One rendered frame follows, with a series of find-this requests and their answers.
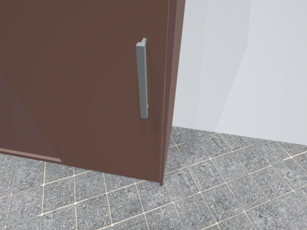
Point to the handle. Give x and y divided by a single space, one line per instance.
142 76

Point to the wardrobe door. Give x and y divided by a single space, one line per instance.
18 131
73 66

